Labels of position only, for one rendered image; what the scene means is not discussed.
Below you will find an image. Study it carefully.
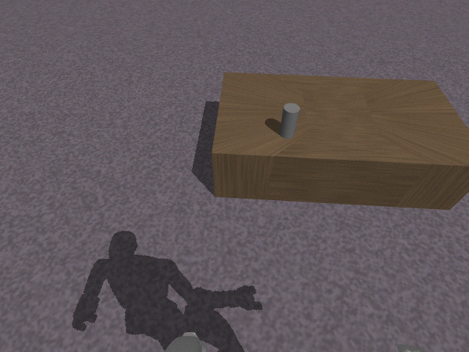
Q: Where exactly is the can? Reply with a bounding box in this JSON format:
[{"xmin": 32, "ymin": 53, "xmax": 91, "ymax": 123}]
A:
[{"xmin": 279, "ymin": 103, "xmax": 300, "ymax": 139}]

